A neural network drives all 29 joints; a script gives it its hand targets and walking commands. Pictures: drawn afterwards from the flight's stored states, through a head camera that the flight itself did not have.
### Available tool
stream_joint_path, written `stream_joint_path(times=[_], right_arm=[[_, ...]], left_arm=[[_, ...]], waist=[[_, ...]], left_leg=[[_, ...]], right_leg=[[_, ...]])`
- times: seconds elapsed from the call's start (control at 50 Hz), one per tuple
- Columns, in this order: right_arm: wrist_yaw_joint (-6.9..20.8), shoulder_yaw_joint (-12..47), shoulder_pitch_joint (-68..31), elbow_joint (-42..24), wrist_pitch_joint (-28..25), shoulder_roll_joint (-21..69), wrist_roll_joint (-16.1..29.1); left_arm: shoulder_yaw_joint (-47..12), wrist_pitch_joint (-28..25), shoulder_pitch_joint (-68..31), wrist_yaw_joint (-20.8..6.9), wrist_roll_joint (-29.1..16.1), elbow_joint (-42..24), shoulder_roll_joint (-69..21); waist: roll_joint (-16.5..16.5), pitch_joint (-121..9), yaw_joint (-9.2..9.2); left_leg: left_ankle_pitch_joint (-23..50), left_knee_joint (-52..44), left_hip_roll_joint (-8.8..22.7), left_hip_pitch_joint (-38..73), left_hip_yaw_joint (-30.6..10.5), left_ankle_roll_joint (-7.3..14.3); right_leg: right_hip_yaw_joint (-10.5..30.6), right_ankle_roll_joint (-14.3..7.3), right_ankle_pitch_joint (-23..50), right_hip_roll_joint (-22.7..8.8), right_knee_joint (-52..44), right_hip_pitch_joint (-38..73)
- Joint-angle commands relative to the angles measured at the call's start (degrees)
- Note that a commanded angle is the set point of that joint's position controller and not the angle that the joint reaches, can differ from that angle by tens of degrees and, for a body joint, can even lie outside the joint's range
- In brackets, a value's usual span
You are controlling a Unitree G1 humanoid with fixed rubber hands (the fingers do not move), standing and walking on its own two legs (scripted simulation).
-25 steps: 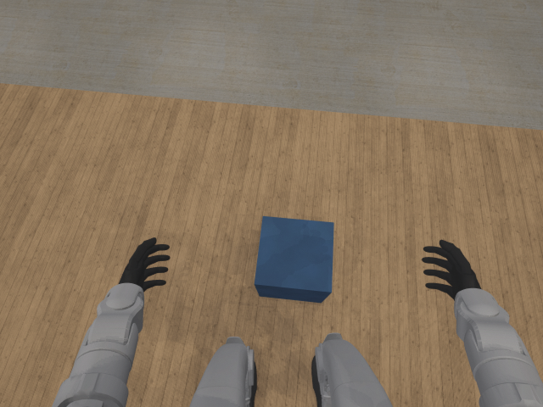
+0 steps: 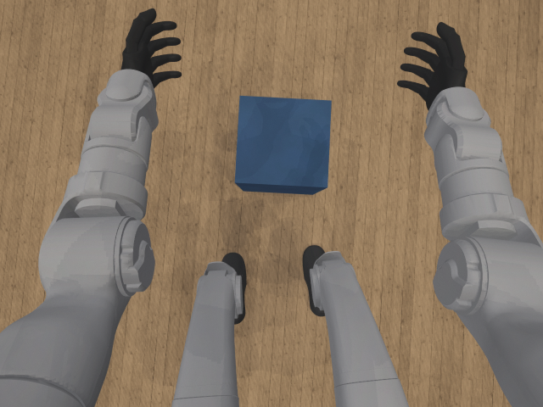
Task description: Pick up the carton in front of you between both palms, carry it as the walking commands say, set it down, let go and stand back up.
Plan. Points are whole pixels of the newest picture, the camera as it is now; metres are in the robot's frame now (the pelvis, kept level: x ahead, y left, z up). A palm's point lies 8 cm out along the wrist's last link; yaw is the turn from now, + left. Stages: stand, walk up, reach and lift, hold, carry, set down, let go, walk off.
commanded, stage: reach and lift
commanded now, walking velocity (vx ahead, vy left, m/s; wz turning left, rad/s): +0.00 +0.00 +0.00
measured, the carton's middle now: (281, 152) +0.50 -0.05 -0.52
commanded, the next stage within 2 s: none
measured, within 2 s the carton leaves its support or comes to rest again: leaves its support in 1.76 s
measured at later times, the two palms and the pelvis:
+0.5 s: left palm (188, 126) +0.53 +0.15 -0.30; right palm (385, 134) +0.47 -0.24 -0.29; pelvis +0.01 +0.01 -0.14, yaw -2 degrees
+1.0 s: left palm (205, 143) +0.52 +0.14 -0.45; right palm (355, 148) +0.48 -0.22 -0.45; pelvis -0.03 +0.00 -0.27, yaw -1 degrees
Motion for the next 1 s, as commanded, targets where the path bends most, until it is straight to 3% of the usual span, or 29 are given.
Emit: stream_joint_path(times=[0.0,0.12,0.22,0.32,0.4,0.48,0.56,0.64,0.72,0.82,0.9,0.98], right_arm=[[-0.17,-2.72,-12.12,-5.92,-2.25,-6.42,-1.81],[1.04,-5.09,-8.03,-6.40,-6.43,-3.35,-3.89],[1.50,-5.54,-4.02,-4.11,-9.24,-2.00,-4.08],[0.92,-3.90,-2.80,-3.06,-10.84,-3.58,-1.42],[-0.24,-0.60,-4.56,-5.03,-11.22,-7.21,2.62],[-1.21,2.75,-8.72,-7.02,-10.45,-9.99,6.72],[-1.90,4.72,-14.17,-7.79,-8.66,-12.00,9.31],[-2.57,5.86,-20.20,-2.75,-7.42,-12.29,10.00],[-3.18,6.59,-25.13,3.62,-7.94,-12.33,9.58],[-3.61,7.78,-29.47,8.99,-9.67,-13.05,9.39],[-4.25,8.49,-32.43,7.70,-11.13,-14.14,10.70],[-4.36,10.41,-32.38,7.74,-12.05,-14.55,12.12]], left_arm=[[2.36,-2.10,-14.47,0.20,2.36,-4.77,6.32],[3.98,-5.78,-10.75,0.61,4.62,-5.99,2.04],[3.81,-8.17,-5.55,1.86,4.95,-5.64,-1.02],[1.31,-9.65,-4.51,3.41,2.39,-7.44,-0.49],[-3.13,-9.71,-7.08,4.72,-1.60,-11.24,1.89],[-6.14,-8.87,-11.03,5.66,-5.08,-13.46,3.93],[-6.95,-7.32,-16.38,6.40,-7.23,-13.70,6.47],[-7.14,-6.21,-21.86,6.48,-8.26,-8.17,7.75],[-7.78,-6.98,-25.80,6.07,-9.21,-0.68,8.65],[-8.73,-9.02,-29.10,5.50,-10.35,4.75,10.31],[-10.29,-10.68,-31.96,5.58,-11.43,3.35,12.01],[-11.03,-11.60,-31.97,6.03,-12.20,1.29,11.12]], waist=[[0.87,-58.08,-1.54],[1.91,-57.71,-1.16],[2.01,-56.63,-0.74],[2.76,-58.96,-0.84],[4.04,-66.28,-1.36],[4.52,-70.29,-1.50],[4.07,-70.28,-1.30],[2.74,-61.51,-1.26],[1.71,-53.31,-1.34],[1.22,-48.85,-1.20],[2.33,-51.61,-1.77],[2.66,-52.60,-0.51]], left_leg=[[2.93,-5.29,-3.80,27.77,3.70,-0.88],[14.29,-0.90,-3.65,24.36,2.65,-0.77],[20.25,7.24,-3.26,15.09,1.68,-1.04],[21.93,17.32,-3.36,7.45,1.47,-1.53],[22.58,25.21,-3.29,7.51,2.01,-1.88],[19.28,31.42,-3.18,8.22,2.60,-1.79],[9.92,35.06,-2.85,5.51,3.70,-1.62],[-1.41,37.49,-2.11,-2.06,4.21,-1.44],[-6.29,40.63,-1.35,-8.06,3.92,-1.29],[-5.79,44.91,-0.69,-12.28,3.24,-1.32],[-2.24,48.09,-0.48,-10.78,3.11,-1.37],[2.58,50.24,-0.84,-11.93,3.91,-1.48]], right_leg=[[-4.65,2.51,7.36,2.79,-6.80,27.01],[-4.40,2.48,18.11,3.19,-2.37,18.21],[-3.90,2.81,22.57,3.06,5.47,7.84],[-3.56,3.12,23.71,3.00,14.92,-0.06],[-4.25,3.27,24.08,2.78,22.47,-1.96],[-5.52,3.38,19.71,2.54,28.61,-4.93],[-6.50,3.10,11.83,2.11,33.00,-6.46],[-6.16,2.90,2.08,0.97,35.84,-10.09],[-5.35,2.58,-2.76,-0.02,38.97,-12.89],[-4.25,2.41,-1.79,-0.40,43.19,-13.28],[-3.97,2.14,2.73,-0.27,45.89,-12.13],[-3.30,1.66,8.79,0.23,48.42,-8.69]])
